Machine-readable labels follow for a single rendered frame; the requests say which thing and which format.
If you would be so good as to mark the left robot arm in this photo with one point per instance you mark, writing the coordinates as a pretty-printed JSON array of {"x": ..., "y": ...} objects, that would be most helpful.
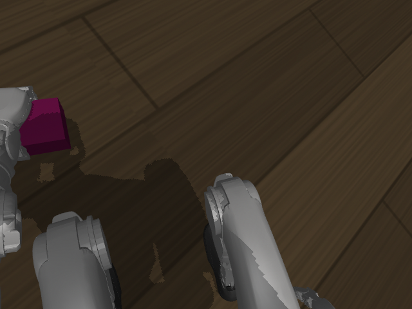
[{"x": 10, "y": 216}]

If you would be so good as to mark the left robot hand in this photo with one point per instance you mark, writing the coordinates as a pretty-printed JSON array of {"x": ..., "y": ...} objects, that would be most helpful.
[{"x": 15, "y": 106}]

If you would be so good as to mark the right robot hand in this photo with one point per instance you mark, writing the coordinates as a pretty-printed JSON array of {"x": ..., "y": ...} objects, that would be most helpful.
[{"x": 311, "y": 298}]

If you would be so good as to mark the left robot foot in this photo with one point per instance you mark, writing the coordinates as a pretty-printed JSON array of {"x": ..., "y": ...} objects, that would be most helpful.
[{"x": 116, "y": 287}]

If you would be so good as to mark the carton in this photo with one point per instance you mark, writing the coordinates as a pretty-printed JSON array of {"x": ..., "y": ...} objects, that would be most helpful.
[{"x": 45, "y": 129}]

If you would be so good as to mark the right robot foot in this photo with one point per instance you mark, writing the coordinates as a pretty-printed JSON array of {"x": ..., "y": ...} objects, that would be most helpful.
[{"x": 228, "y": 293}]

